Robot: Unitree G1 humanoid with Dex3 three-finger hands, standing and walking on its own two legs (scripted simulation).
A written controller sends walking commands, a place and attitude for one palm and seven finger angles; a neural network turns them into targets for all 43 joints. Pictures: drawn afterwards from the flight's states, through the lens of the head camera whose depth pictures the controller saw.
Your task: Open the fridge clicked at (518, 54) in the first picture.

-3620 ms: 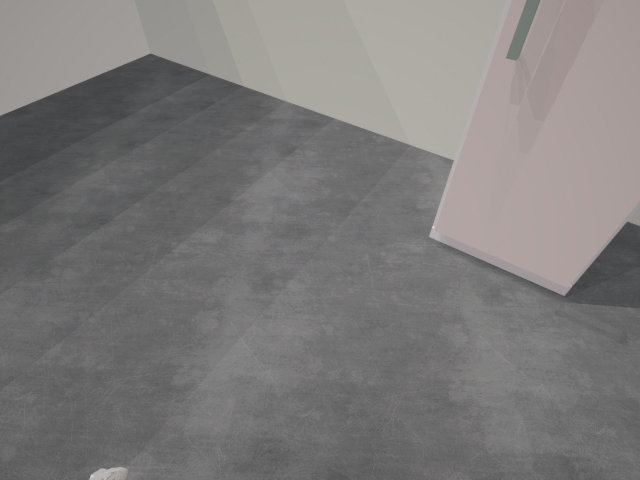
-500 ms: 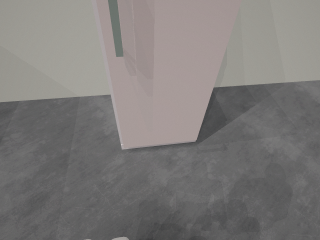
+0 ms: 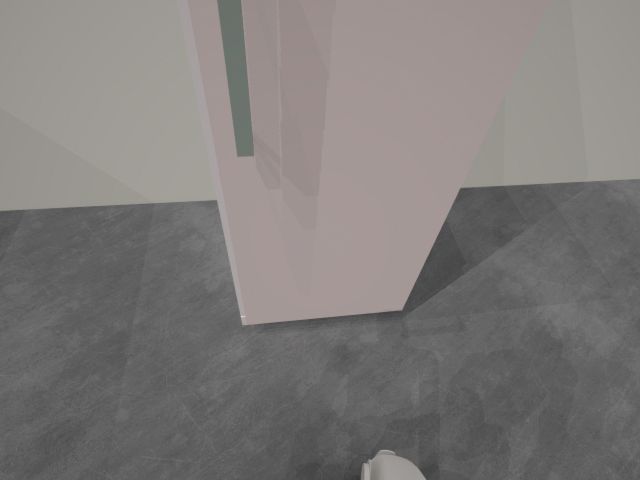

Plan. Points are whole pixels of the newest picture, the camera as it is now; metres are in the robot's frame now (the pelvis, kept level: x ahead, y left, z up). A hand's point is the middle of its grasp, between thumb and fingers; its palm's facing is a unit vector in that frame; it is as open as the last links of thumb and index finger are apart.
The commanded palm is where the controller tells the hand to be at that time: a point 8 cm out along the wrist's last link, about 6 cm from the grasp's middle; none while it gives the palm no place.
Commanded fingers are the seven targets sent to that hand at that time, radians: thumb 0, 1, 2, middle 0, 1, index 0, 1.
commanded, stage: take the last steps up to it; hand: left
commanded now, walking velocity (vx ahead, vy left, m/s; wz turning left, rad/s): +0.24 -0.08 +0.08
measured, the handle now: (232, 24) +0.62 +0.13 +0.25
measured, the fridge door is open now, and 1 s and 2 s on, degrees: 0 0 0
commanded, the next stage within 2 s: come to a stop and stand still in 0.18 s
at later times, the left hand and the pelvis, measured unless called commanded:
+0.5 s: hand out of the picture +0.15 +0.13 -0.19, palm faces +0.14 -0.98 -0.17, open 7.3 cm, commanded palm none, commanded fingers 0.00 0.90 0.90 -0.20 -0.30 -0.20 -0.30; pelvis +0.15 -0.04 -0.01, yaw +4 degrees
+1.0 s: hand out of the picture +0.13 +0.13 -0.18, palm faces +0.12 -0.97 -0.19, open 7.4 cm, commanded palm none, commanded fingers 0.00 0.90 0.90 -0.20 -0.30 -0.20 -0.30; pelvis +0.13 -0.05 -0.01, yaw +4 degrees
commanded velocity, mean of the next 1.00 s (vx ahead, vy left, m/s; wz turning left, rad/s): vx -0.04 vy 0.00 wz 0.02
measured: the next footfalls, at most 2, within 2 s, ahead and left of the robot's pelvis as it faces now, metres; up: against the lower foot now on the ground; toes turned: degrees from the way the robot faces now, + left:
right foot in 0.12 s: +0.17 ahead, -0.15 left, +0.00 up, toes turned -2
left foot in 0.46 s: +0.25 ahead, +0.08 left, +0.00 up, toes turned +11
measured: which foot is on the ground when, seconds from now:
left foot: down 0.00-0.12, up 0.14-0.44, down 0.46-0.72, up 0.74-0.88, down 0.90-1.00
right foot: up 0.00-0.10, down 0.12-1.00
